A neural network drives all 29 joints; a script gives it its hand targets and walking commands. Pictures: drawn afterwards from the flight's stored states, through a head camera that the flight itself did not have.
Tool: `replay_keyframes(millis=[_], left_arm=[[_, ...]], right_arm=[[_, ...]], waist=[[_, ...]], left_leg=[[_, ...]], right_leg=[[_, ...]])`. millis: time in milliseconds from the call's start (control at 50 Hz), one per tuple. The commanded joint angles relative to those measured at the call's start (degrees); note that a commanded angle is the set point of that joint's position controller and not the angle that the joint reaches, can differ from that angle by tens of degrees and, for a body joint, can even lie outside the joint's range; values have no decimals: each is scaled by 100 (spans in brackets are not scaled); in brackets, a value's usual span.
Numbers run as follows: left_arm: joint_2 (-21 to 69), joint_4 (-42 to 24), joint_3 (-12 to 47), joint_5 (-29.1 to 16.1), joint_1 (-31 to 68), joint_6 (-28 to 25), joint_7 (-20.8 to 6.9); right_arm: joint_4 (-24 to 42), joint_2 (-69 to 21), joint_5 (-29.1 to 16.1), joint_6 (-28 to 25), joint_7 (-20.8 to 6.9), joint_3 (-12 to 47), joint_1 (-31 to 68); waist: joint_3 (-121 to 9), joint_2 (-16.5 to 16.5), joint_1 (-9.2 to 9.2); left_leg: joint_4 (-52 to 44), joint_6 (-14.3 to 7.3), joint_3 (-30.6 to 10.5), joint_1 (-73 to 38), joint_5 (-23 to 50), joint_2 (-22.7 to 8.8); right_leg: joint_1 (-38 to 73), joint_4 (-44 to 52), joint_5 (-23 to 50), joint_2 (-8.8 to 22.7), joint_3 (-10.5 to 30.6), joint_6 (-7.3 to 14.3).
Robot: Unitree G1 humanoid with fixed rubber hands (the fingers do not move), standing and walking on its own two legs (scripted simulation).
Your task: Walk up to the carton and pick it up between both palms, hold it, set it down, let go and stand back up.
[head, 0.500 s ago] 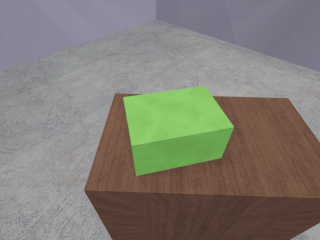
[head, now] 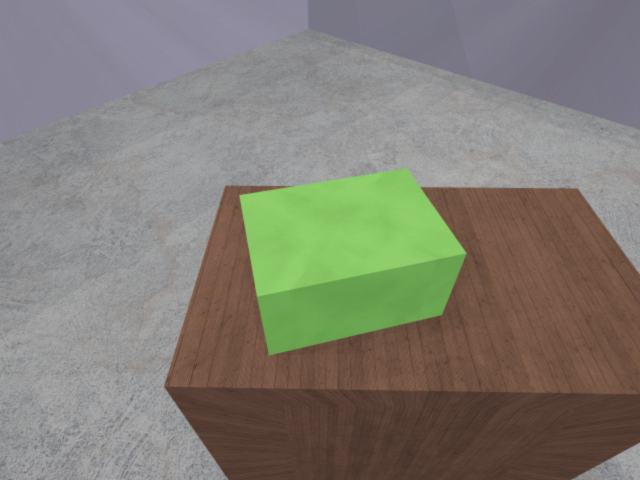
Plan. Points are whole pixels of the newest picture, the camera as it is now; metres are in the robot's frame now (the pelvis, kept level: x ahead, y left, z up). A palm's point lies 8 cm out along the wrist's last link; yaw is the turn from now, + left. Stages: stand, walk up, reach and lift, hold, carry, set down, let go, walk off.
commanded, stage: stand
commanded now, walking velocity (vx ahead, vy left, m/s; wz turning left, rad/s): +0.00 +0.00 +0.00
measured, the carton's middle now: (342, 256) +0.50 -0.01 -0.04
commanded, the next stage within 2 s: none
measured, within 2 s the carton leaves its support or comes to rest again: neither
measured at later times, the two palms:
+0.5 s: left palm out of the picture -0.01 +0.19 -0.15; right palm out of the picture -0.02 -0.20 -0.15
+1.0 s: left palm out of the picture +0.01 +0.20 -0.16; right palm out of the picture +0.01 -0.18 -0.14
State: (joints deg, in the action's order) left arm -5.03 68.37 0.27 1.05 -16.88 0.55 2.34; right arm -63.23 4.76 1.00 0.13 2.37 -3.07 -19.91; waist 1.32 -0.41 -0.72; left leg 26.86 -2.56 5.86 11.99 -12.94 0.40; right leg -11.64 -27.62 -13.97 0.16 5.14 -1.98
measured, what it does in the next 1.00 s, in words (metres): stands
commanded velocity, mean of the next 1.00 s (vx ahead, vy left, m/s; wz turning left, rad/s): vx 0.00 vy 0.00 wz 0.00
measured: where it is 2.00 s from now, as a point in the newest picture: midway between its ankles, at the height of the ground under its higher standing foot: outside the picture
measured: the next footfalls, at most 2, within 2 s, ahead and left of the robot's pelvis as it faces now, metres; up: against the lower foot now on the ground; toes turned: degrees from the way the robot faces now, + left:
none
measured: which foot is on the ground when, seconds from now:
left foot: down 0.00-1.00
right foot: down 0.00-1.00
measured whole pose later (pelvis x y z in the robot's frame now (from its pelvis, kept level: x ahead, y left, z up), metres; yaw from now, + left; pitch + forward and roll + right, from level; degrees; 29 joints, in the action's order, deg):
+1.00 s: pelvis +0.04 +0.01 +0.00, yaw +0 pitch -2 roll +0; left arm -5.3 70.0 0.7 0.3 -16.2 0.0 2.8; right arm -65.5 3.4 0.8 -1.2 2.5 -2.0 -18.8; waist 2.3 -1.8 -0.8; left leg 25.5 -2.9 5.6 8.1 -16.1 1.3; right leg -7.5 -26.0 -17.2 1.3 4.5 -2.5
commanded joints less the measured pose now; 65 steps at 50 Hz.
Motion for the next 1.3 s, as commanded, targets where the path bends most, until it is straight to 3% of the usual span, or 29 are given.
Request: replay_keyframes(millis=[0,180,200,240,280,300,340,380,400,440,480,620,680,700,780,800,860,900,920,940,1000,1040,1100,1120,1160,1180,1200,1220,1280], left_arm=[[-583,4,-101,-20,-623,-66,-9],[-474,-116,-9,-57,-216,-139,16],[-325,-86,34,-31,-438,-156,24],[-496,-52,-23,-18,-613,-127,-9],[-479,-74,6,39,-419,-88,-11],[-212,-89,93,-40,-522,-112,-9],[-546,-58,6,-4,-355,-95,38],[-522,-116,-6,-62,-396,-120,52],[-452,-79,-20,-79,-398,-134,28],[-378,-47,-34,-29,-406,-137,1],[-537,-124,-43,-12,-340,-152,51],[-288,7,144,-53,-352,-103,43],[-548,-93,-44,-75,-224,-117,9],[-466,-49,-45,-16,-362,-118,30],[-398,68,-36,-84,-628,-111,49],[-412,24,14,-17,-407,-147,32],[-419,81,-11,-69,-450,-154,30],[-274,115,68,-75,-432,-115,73],[-300,59,4,-83,-348,-123,45],[-552,40,-11,-72,-398,-105,101],[-419,112,0,-82,-498,-109,50],[-461,-9,-46,-44,-342,-76,64],[-436,16,-22,16,-326,-81,36],[-473,72,-66,-91,-486,-118,48],[-477,208,-50,-72,-741,-117,86],[-334,133,7,-89,-546,-98,63],[-479,97,-41,-62,-594,-77,57],[-310,169,73,-51,-548,-68,70],[-544,73,-9,-75,-502,-75,81]], right_arm=[[25,349,16,-55,30,32,-689],[14,272,38,-84,33,6,-646],[-12,477,17,-71,35,-14,-507],[-71,531,-5,-66,45,-16,-768],[45,718,-6,-102,9,-65,-530],[68,681,-16,-119,31,-92,-452],[-1,539,-30,-125,16,-47,-571],[-83,327,-44,-113,42,6,-701],[-182,308,-3,-87,41,35,-821],[-49,266,18,-109,27,23,-538],[-24,516,-16,-133,24,-17,-429],[-148,591,-41,-85,27,-88,-468],[-108,415,-32,-117,61,49,-467],[-84,354,-59,-107,59,31,-468],[-61,354,-74,-172,63,82,-398],[-48,539,-47,-141,41,7,-484],[-169,438,-57,-165,38,29,-681],[-74,506,-22,-204,43,-6,-507],[-212,365,-23,-194,48,21,-598],[-157,460,-18,-190,54,0,-586],[-151,504,-2,-199,47,27,-566],[-169,278,-13,-181,79,85,-443],[-181,355,-75,-184,75,30,-550],[-202,458,-22,-202,45,20,-507],[-227,399,-2,-207,97,55,-473],[-256,549,-35,-197,108,3,-489],[-264,460,-19,-161,61,37,-447],[-186,484,-55,-173,37,-28,-524],[-193,393,-50,-149,29,23,-723]], waist=[[608,45,8],[573,-120,-169],[549,-44,69],[565,137,20],[478,-62,18],[423,214,45],[521,-160,-45],[637,352,-21],[714,1,-92],[386,-133,48],[317,110,-5],[665,38,-99],[490,-145,-13],[695,147,59],[596,205,129],[381,10,-112],[326,-172,-7],[357,134,-51],[309,-227,-5],[344,161,-92],[513,-93,-5],[424,297,65],[389,-127,-37],[457,204,47],[619,93,160],[531,268,83],[677,82,152],[575,28,-45],[438,207,-18]], left_leg=[[-943,-60,-853,70,-508,-710],[-738,-51,-726,-292,-48,-711],[-829,-50,-814,37,-264,-691],[-909,-33,-839,-78,-405,-653],[-789,-13,-739,-47,-187,-636],[-866,-101,-820,21,-331,-662],[-732,-42,-781,-221,-182,-629],[-784,-50,-765,-76,-177,-620],[-786,-44,-731,-225,-84,-587],[-734,-65,-767,-246,48,-604],[-757,-65,-781,-260,165,-588],[-757,20,-663,-215,212,-559],[-824,-73,-789,-233,67,-661],[-873,5,-713,-48,-91,-573],[-797,-57,-791,-376,317,-606],[-840,-63,-726,-607,575,-712],[-698,-103,-792,-722,940,-692],[-712,-168,-734,-722,1462,-697],[-685,-139,-697,-641,1374,-684],[-658,-108,-601,-729,1152,-657],[-713,-122,-674,-495,1216,-689],[-692,-133,-649,-610,1182,-673],[-683,-50,-571,-750,1749,-625],[-626,-108,-644,-687,1991,-672],[-657,-76,-679,-671,2128,-707],[-642,-65,-583,-754,1901,-656],[-626,-113,-692,-439,1876,-705],[-715,-85,-628,-645,1694,-643],[-683,-51,-511,-769,1826,-577]], right_leg=[[-556,761,354,282,183,161],[-655,832,425,365,151,279],[-490,763,382,330,178,311],[-356,764,238,307,127,286],[-388,712,392,268,123,295],[-335,732,420,285,169,307],[-575,738,446,297,122,312],[-567,753,503,313,200,340],[-676,728,425,300,130,292],[-390,679,578,329,25,305],[-304,740,714,314,107,263],[-437,778,655,327,28,201],[-297,704,696,293,-26,237],[-322,687,723,358,25,285],[-372,658,765,354,109,343],[-369,624,826,394,-58,278],[-361,553,927,380,-67,230],[-264,578,1024,408,-27,207],[-118,638,910,394,-115,180],[-223,665,1123,421,5,220],[-199,630,1024,407,-24,231],[-129,619,1088,419,-94,247],[-113,561,1178,399,-135,135],[-33,576,1162,383,-114,177],[-163,518,1249,448,-76,212],[-105,531,1103,387,-124,197],[92,559,1366,464,-143,182],[-71,549,1141,441,-184,133],[-1,478,1275,417,-85,169]])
